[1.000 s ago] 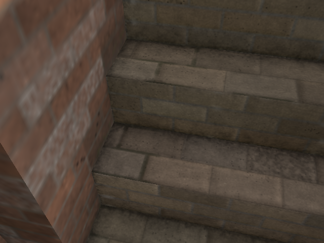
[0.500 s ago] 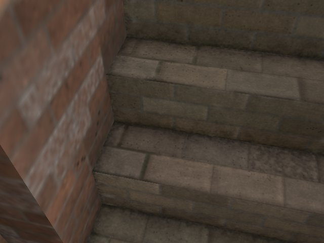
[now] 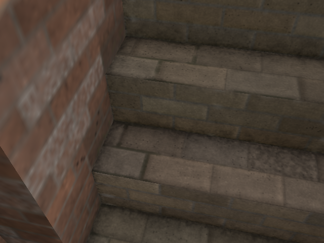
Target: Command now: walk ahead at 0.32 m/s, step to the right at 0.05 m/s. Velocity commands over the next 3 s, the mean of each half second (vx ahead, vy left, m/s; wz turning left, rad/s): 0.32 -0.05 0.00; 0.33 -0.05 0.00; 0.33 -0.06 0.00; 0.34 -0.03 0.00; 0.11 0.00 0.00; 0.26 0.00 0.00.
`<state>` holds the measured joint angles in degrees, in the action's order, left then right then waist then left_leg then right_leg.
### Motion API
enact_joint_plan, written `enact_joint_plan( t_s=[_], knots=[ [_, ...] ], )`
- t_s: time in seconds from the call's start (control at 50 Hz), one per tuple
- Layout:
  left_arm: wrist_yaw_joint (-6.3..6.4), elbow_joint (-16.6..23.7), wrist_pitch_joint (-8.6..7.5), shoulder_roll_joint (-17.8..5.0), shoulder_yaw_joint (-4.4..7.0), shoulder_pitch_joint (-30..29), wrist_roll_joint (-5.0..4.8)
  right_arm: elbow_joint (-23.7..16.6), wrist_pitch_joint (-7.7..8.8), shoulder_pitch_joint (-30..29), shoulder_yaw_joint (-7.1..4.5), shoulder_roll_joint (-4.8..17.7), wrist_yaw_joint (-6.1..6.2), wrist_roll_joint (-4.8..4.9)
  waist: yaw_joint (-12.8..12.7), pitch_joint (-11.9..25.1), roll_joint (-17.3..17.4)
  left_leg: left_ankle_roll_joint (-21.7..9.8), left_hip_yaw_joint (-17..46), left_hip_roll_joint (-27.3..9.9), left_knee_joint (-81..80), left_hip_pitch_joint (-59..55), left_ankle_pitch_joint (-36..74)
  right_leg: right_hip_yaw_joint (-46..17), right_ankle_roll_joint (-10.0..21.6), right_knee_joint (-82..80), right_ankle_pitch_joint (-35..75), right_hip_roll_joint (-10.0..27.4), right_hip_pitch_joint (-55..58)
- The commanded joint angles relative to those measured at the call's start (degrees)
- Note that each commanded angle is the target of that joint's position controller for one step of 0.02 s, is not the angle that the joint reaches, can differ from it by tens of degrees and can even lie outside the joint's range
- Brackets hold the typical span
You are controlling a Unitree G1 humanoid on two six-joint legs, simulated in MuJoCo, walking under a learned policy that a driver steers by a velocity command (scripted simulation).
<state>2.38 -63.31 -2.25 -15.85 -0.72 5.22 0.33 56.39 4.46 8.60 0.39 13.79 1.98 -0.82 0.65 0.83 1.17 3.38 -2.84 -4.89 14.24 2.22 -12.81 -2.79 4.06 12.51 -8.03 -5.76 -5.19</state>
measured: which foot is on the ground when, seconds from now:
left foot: down 0.00-1.00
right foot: down 0.00-1.00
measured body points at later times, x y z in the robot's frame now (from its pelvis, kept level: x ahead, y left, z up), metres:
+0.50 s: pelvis +0.00 +0.00 +0.00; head +0.01 +0.00 +0.45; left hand +0.11 +0.27 -0.13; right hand +0.10 -0.25 -0.13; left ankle -0.06 +0.15 -0.75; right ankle -0.02 -0.08 -0.75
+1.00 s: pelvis +0.00 +0.00 +0.00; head +0.01 +0.00 +0.45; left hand +0.11 +0.27 -0.13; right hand +0.09 -0.25 -0.13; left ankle -0.06 +0.15 -0.75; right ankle -0.02 -0.08 -0.75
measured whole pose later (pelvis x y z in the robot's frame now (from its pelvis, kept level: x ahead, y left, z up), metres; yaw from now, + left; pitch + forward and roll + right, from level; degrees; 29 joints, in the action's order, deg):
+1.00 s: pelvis +0.00 +0.00 +0.00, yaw +0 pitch +1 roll -1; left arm 2.0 -62.9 -2.2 -15.5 -0.5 4.8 0.2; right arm 57.3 4.4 8.9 0.8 13.7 2.8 -1.1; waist 0.9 0.8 1.1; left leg 3.1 -3.1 -4.6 13.0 1.4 -12.3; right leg -3.7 3.5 12.0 -7.7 -5.4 -4.8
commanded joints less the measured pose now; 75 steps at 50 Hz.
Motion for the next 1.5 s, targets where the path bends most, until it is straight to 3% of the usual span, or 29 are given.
enact_joint_plan(
  t_s=[0.02,0.26,0.28,0.34,1.38,1.4,1.42,1.44,1.46,1.5],
  knots=[
    [0.18,2.14,-0.52,-7.41,1.15,-1.62,-0.02,-2.74,0.63,-1.01,-1.19,6.26,0.15,0.02,0.00,2.43,0.30,-1.61,3.35,-4.48,-1.54,2.25,8.11,-7.10,1.11,0.85,20.62,10.46,3.76],
    [0.17,2.09,-0.54,-7.45,1.14,-1.56,-0.02,-2.83,0.59,-0.84,-1.23,6.35,0.12,0.01,-0.01,2.32,0.28,-1.63,3.33,-4.51,-1.69,2.11,7.95,-7.25,1.07,0.75,20.38,10.46,3.62],
    [-0.07,2.39,-0.41,-7.18,1.14,-2.10,-0.11,-2.53,0.46,-0.66,-0.81,5.51,0.72,-0.39,0.30,2.65,0.11,-1.82,3.24,-4.75,-1.93,1.46,8.11,-7.38,1.08,0.68,20.79,11.03,3.42],
    [-0.19,2.50,-0.37,-7.09,1.13,-2.25,-0.21,-2.41,0.39,-0.69,-0.76,5.98,1.09,-0.41,0.21,2.44,0.11,-1.93,3.34,-4.84,-2.06,1.20,8.35,-7.50,0.95,0.50,20.28,10.94,3.29],
    [-0.48,2.11,-1.06,-6.71,1.25,-1.86,-0.23,-1.44,0.61,-0.08,-0.44,5.60,1.18,-0.08,0.55,2.06,0.03,-2.34,3.14,-4.60,-2.77,-0.73,10.06,-7.98,1.09,0.06,20.22,11.01,2.69],
    [-2.11,2.75,0.91,-14.98,4.24,-3.18,-1.07,0.09,-0.40,5.98,-4.17,13.97,3.15,-0.69,2.94,-1.71,-4.69,-5.93,9.90,-10.26,1.25,-7.06,21.53,-3.32,1.13,8.24,12.66,7.57,-9.15],
    [-0.99,3.18,0.12,-2.58,0.44,-0.53,0.41,-0.54,0.21,1.07,-1.49,8.10,1.64,-0.16,-1.44,4.06,4.73,-5.00,5.69,-8.26,-1.70,-3.22,15.66,-8.35,-0.26,-1.58,11.71,9.92,-1.03],
    [-0.54,2.80,-0.50,-4.12,0.71,-1.79,0.21,-1.64,0.16,-1.95,-0.96,4.31,1.09,0.06,-0.60,0.99,3.08,-2.81,3.57,-5.45,-2.08,0.05,11.21,-8.03,-0.10,-1.41,15.47,10.35,1.26],
    [-0.22,3.04,-0.63,-6.09,1.13,-2.63,0.03,-1.65,0.15,-1.28,-0.98,4.42,1.07,-0.11,0.22,1.27,1.55,-2.05,2.84,-4.72,-1.92,1.32,9.48,-8.03,0.37,-0.05,19.33,10.64,2.90],
    [-0.07,2.89,-0.39,-7.59,1.59,-2.25,0.11,-1.47,0.35,0.01,-0.88,5.10,1.07,-0.28,0.54,2.33,0.53,-1.85,2.93,-4.37,-2.55,2.06,7.94,-8.05,0.95,1.50,21.84,11.18,4.64]
  ],
)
